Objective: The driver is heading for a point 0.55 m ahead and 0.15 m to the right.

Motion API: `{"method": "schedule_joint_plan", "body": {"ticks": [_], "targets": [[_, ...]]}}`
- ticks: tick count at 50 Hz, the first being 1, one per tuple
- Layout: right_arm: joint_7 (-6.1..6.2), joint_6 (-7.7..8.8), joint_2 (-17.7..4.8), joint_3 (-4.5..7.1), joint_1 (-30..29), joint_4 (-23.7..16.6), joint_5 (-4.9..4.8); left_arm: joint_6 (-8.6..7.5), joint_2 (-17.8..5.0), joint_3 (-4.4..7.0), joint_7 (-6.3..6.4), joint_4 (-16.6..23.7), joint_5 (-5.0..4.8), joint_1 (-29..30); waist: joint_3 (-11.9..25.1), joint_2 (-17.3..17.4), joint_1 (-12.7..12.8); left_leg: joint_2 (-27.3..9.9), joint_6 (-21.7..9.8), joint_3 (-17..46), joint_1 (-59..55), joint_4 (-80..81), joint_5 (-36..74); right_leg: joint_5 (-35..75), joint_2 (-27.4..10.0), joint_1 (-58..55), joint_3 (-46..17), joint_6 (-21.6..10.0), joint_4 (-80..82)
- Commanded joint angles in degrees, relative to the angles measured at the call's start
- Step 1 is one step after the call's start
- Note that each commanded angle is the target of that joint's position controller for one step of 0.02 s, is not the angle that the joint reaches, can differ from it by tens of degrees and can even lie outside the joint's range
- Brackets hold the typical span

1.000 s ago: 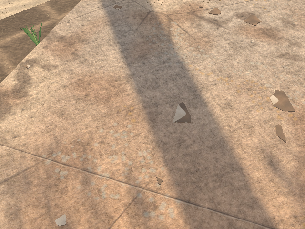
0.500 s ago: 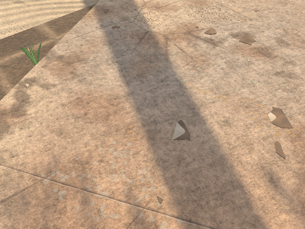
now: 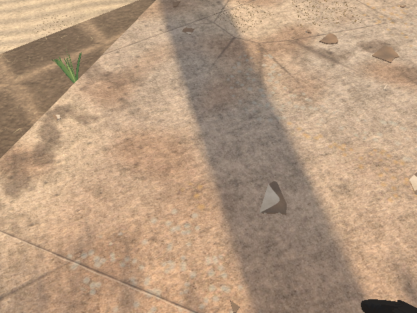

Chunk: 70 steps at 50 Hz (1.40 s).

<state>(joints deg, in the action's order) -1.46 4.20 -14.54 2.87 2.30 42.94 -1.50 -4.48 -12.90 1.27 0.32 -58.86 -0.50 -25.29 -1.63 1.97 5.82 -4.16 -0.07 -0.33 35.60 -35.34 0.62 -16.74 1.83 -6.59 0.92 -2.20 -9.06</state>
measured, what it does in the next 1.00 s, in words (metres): walks ahead, turning right: left foot, then right foot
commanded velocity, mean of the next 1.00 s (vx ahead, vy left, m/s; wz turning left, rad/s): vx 0.40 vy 0.00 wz -0.34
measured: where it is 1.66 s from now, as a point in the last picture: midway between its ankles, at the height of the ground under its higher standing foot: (264, 286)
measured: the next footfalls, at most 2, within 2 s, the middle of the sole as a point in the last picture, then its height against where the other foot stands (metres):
left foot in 0.12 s outside the picture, level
right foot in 0.68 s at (294, 308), level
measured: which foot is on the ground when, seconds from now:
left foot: up 0.00-0.10, down 0.12-0.66, up 0.68-1.00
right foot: down 0.00-0.14, up 0.16-0.66, down 0.68-1.00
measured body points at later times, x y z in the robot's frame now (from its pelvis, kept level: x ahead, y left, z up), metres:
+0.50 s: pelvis +0.28 +0.04 +0.00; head +0.29 +0.02 +0.45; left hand +0.48 +0.27 -0.10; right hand +0.25 -0.24 -0.14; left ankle +0.23 +0.14 -0.74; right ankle +0.42 -0.16 -0.68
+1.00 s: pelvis +0.50 -0.08 +0.01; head +0.53 -0.11 +0.45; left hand +0.71 +0.13 -0.11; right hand +0.53 -0.38 -0.12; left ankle +0.67 +0.05 -0.69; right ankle +0.48 -0.14 -0.74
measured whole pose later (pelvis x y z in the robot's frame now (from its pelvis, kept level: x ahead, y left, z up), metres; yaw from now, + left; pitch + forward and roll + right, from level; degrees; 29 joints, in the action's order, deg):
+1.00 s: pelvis +0.50 -0.08 +0.01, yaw -23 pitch +1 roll +0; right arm 1.2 2.5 -16.6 3.1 6.2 49.0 0.0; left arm -2.4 -14.3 2.9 -0.1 -46.0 0.6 -11.0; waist -3.6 2.8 1.0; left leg -5.9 3.3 2.4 33.7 -45.0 -8.0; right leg -9.2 4.9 10.9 1.3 -5.1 -18.6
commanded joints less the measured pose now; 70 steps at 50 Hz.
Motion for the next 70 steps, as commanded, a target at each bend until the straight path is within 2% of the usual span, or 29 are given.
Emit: {"method": "schedule_joint_plan", "body": {"ticks": [1, 4, 5, 6, 7, 8, 9, 11, 13, 16, 21, 27, 31, 33, 34, 35, 36, 37, 39, 40, 43, 47, 54, 56, 57, 58, 60, 64, 70], "targets": [[-0.84, 1.27, -3.39, 0.26, -8.88, -6.13, -0.25, -0.21, -10.56, 2.29, 0.52, 1.36, -0.65, -1.53, -7.09, -6.88, -1.38, 1.09, -1.59, -0.25, -0.26, 4.30, 1.65, 20.77, -15.89, 4.99, -5.92, -7.61, 2.72], [-0.78, 1.69, -6.77, 1.69, -3.61, -5.39, 0.11, 0.49, -12.30, 3.11, 0.54, 1.90, -0.53, -0.16, -1.93, -8.14, -6.21, 4.10, -4.13, -1.08, -10.57, 5.62, -3.51, 41.98, -16.68, 1.81, -6.54, -6.07, -6.88], [-0.26, 1.65, -8.94, 2.97, 4.96, -2.95, 0.02, 0.93, -12.22, 3.06, 0.49, 2.35, -0.21, 0.97, 3.53, -8.13, -10.83, 5.61, -5.68, -2.16, -21.85, 6.27, -3.76, 49.14, -14.49, 3.84, -5.25, -4.84, -16.52], [0.53, 1.46, -11.54, 4.10, 16.27, -0.15, 0.25, 1.10, -10.95, 2.45, 0.44, 3.56, 0.45, 1.91, 11.26, -6.92, -15.74, 0.81, -8.00, 2.53, -39.74, 4.06, -4.49, 41.19, -11.79, 14.09, -4.46, -3.05, -30.64], [0.86, 1.14, -16.95, 5.22, 22.92, 1.49, 2.00, 0.50, -3.04, 0.46, 0.18, 4.81, 0.59, -4.96, 21.73, 7.13, -13.05, -15.03, -14.89, 26.67, -61.64, 7.09, -17.19, 10.90, -2.19, 35.29, -1.46, 0.48, -53.45], [0.47, 1.17, -13.03, 3.89, 22.84, 1.76, 1.91, -0.70, -3.71, 0.40, -0.10, 3.85, -0.99, -6.18, 26.06, 12.93, -12.76, -20.50, -17.60, 44.60, -60.37, 18.29, -26.22, -15.47, 0.63, 41.75, -9.04, 0.47, -64.33], [0.43, 1.43, -9.15, 2.66, 17.52, 1.65, 1.31, -1.19, -9.75, 2.26, -0.10, 5.66, -2.74, -0.39, 14.45, 8.62, -11.98, -18.16, -14.04, 36.45, -51.19, 20.27, -28.90, -12.45, -2.85, 46.41, -9.60, -0.16, -67.91], [0.19, 2.11, -5.77, 1.71, 9.58, 1.66, 1.32, -1.09, -9.12, 2.71, 0.63, 7.15, -2.09, 5.20, 4.25, 2.42, -8.44, -13.85, -10.70, 20.67, -34.41, 23.42, -18.30, -3.05, -7.91, 43.76, -7.16, -0.66, -63.52], [-0.18, 2.94, -3.67, 1.34, 6.33, 2.60, 2.20, 0.62, -6.44, 3.03, 0.72, 6.39, -1.60, 2.61, 2.48, 4.03, -5.03, -10.40, -9.37, 11.12, -26.53, 26.62, -11.70, 1.03, -10.31, 37.49, -7.71, -0.62, -60.01], [0.10, 3.76, -4.78, 1.80, 6.34, 4.41, 2.13, 2.59, -5.04, 3.26, 0.83, 8.22, -1.41, 4.39, -0.34, 2.77, -3.85, -10.18, -10.67, 4.30, -22.88, 29.79, -7.19, 4.02, -11.07, 39.65, -7.50, 0.10, -57.45], [1.76, 3.24, -7.64, 2.41, 9.01, 6.10, 2.46, 2.08, -5.29, 3.32, -0.36, 12.11, -0.77, 12.41, -2.60, 0.11, -5.49, -9.60, -10.40, -3.58, -27.01, 30.80, -2.05, 17.87, -10.26, 45.69, -7.02, 1.28, -42.80], [2.43, 1.07, -10.19, 3.08, 15.37, 8.04, 1.19, 1.61, -3.99, 2.03, -2.92, 18.16, -0.67, 24.50, -5.33, -1.65, -10.22, -11.94, -9.40, -9.32, -37.95, 27.88, 3.32, 18.34, -8.94, 48.71, -0.53, -0.14, -29.62], [2.66, -0.86, -12.76, 3.86, 14.45, 7.52, 0.43, 1.98, -6.78, 3.21, -3.99, 20.87, -0.91, 22.78, -1.11, 1.87, -6.98, -12.89, -7.12, -12.34, -43.40, 16.14, 31.03, 7.54, -3.63, 40.76, 5.06, -3.64, -27.61], [3.01, -1.81, -12.88, 3.66, 12.80, 6.80, 0.17, 2.12, -11.72, 6.15, -3.38, 17.91, -0.92, 8.30, 6.79, 1.73, 1.36, -9.90, -4.34, -14.19, -37.74, -4.84, 39.63, 9.59, 1.70, 20.21, 6.28, -7.16, -22.73], [3.02, -1.28, -10.58, 2.62, 14.09, 5.57, 1.40, 2.60, -17.01, 7.98, -1.93, 16.44, -0.47, 0.87, 12.59, -5.64, 3.54, -6.84, -1.14, -13.97, -23.27, -22.84, 19.33, 18.56, -5.94, 2.45, -6.19, -10.41, -21.48], [1.88, 0.41, -2.13, -0.11, 20.68, 3.28, 2.76, 2.12, -22.09, 8.05, -1.59, 17.88, 0.49, 4.69, 19.72, -18.09, -4.59, 5.75, 2.67, -7.02, 0.08, -43.30, -36.65, 25.73, -22.63, -14.71, -38.39, -22.60, -17.08], [1.22, 2.19, -8.53, 1.07, 15.33, 4.41, 0.39, 1.70, -16.06, 6.34, -1.84, 19.14, 0.85, 2.69, 25.71, -7.77, 0.58, 4.61, 1.85, 4.49, 2.03, -47.44, -37.21, 32.96, -24.22, -15.20, -40.60, -22.53, -12.83], [1.10, 2.57, -9.67, 1.56, 11.29, 3.42, -1.47, 1.24, -13.32, 5.41, -2.04, 18.41, 0.97, 5.45, 17.82, -6.04, 0.01, 1.78, 0.90, 3.98, 4.62, -45.63, -32.43, 42.19, -22.31, -9.08, -28.91, -19.69, -13.49], [2.13, 2.07, -8.82, 1.65, 9.53, 4.30, 0.50, 1.03, -9.49, 4.39, -1.80, 18.90, -0.16, 12.48, 8.37, -1.88, -3.84, -2.47, 0.86, 2.90, 1.45, -36.50, -25.83, 42.97, -16.73, 6.48, -16.78, -14.62, -11.94], [2.27, 1.08, -8.95, 1.91, 10.69, 4.63, 0.62, 1.03, -8.92, 4.01, -1.58, 19.45, 0.65, 14.31, 7.48, -3.25, -5.77, -3.21, 0.93, 3.24, -3.27, -35.14, -23.91, 44.00, -15.57, 12.22, -14.12, -13.88, -9.89], [2.84, -1.08, -6.73, 1.71, 13.76, 5.54, 1.31, 0.25, -9.92, 4.10, -1.35, 18.76, 1.23, 15.80, 7.29, -3.66, -8.43, -2.25, 2.53, 2.30, -7.62, -28.36, -19.01, 50.55, -13.60, 17.97, -8.72, -13.92, -7.36], [2.97, -1.56, -5.16, 0.99, 9.57, 4.80, 1.72, 1.04, -9.75, 3.74, -0.23, 16.97, 0.96, 16.21, 7.70, -6.26, -7.40, -1.62, 3.59, 1.76, -8.25, -13.32, -9.06, 48.67, -10.87, 16.55, -3.65, -11.40, -7.60], [1.94, -1.22, -6.59, 1.19, 4.48, 4.39, 1.78, 2.46, -8.92, 2.78, 0.02, 12.75, 1.01, 15.40, 5.77, -7.40, -5.57, 0.47, 1.57, 1.74, -13.52, 2.39, -6.89, 37.30, -12.67, 13.88, -6.90, -9.68, -11.48], [1.77, -0.65, -7.65, 1.49, 7.06, 5.56, 2.69, 2.54, -7.60, 2.19, 0.15, 11.66, 0.44, 14.55, 5.95, -4.79, -7.52, 0.02, -0.88, 2.64, -21.90, 12.43, 8.02, 28.46, -9.52, 15.74, -6.85, -5.71, -15.71], [2.12, -0.50, -10.82, 2.00, 7.12, 5.59, 3.12, 2.12, -6.66, 1.92, 0.17, 11.41, 1.68, 11.24, 7.74, -0.38, -5.01, -4.77, -2.60, 7.11, -27.74, 10.67, 25.49, 19.21, -5.58, 17.85, -5.42, -3.00, -18.62], [2.40, -0.90, -10.82, 1.84, 5.49, 6.02, 3.01, 2.08, -5.51, 1.84, 0.26, 9.75, 2.02, 4.77, 10.15, 5.72, -0.97, -8.30, -7.73, 10.10, -32.57, 7.64, 28.64, 6.12, -2.76, 21.49, -4.03, -0.55, -18.68], [1.94, -1.97, -5.78, 0.83, 3.28, 6.26, 1.96, 3.24, -6.83, 1.82, 0.79, 9.49, 1.38, 9.36, 8.69, 5.39, -3.47, -6.75, -8.53, 10.14, -29.09, 9.11, 15.25, 0.63, -2.32, 20.87, -3.25, 0.92, -16.90], [1.28, -1.72, -6.72, 0.99, 2.57, 7.87, 1.70, 5.76, -8.02, 2.21, 1.29, 8.45, 0.97, 11.87, 6.07, 2.32, -4.85, -2.46, -4.96, 6.17, -25.66, 8.76, 7.95, 7.34, -3.25, 18.41, -4.18, -0.22, -15.25], [2.05, -2.15, -6.23, 0.88, 1.55, 10.49, 1.46, 5.23, -7.20, 2.23, 1.35, 5.44, 0.77, 11.49, 6.51, -0.58, -5.53, -1.31, -5.38, 4.73, -28.71, 6.82, 11.48, 12.65, -3.75, 17.88, -3.99, 0.37, -15.23]]}}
